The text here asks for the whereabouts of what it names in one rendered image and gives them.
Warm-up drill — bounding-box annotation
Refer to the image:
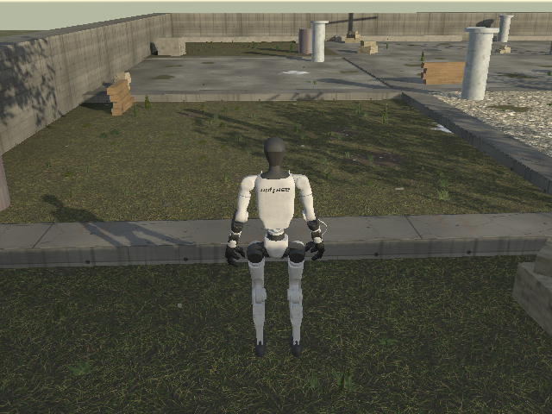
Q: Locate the robot left upper arm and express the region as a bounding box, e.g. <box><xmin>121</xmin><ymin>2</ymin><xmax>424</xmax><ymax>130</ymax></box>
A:
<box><xmin>235</xmin><ymin>175</ymin><xmax>257</xmax><ymax>223</ymax></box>

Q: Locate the right robot hand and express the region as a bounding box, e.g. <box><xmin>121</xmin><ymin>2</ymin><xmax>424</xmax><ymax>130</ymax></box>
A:
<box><xmin>305</xmin><ymin>241</ymin><xmax>325</xmax><ymax>260</ymax></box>

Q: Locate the left robot forearm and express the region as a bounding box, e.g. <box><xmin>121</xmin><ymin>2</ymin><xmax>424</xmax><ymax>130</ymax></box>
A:
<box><xmin>227</xmin><ymin>210</ymin><xmax>244</xmax><ymax>248</ymax></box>

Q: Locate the right robot forearm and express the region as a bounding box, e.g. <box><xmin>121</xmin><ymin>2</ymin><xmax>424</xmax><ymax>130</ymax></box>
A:
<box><xmin>307</xmin><ymin>208</ymin><xmax>323</xmax><ymax>243</ymax></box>

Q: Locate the robot left thigh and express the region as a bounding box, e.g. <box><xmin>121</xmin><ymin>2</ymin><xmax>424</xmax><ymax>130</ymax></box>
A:
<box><xmin>247</xmin><ymin>241</ymin><xmax>267</xmax><ymax>304</ymax></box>

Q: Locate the right robot shin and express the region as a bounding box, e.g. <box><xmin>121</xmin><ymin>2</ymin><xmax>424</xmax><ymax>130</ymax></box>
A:
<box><xmin>289</xmin><ymin>288</ymin><xmax>303</xmax><ymax>345</ymax></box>

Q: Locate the robot right upper arm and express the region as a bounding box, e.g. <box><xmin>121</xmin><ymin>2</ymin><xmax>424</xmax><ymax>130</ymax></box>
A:
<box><xmin>293</xmin><ymin>174</ymin><xmax>316</xmax><ymax>222</ymax></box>

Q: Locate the left robot hand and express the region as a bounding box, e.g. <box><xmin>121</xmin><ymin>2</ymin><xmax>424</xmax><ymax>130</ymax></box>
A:
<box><xmin>225</xmin><ymin>245</ymin><xmax>245</xmax><ymax>267</ymax></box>

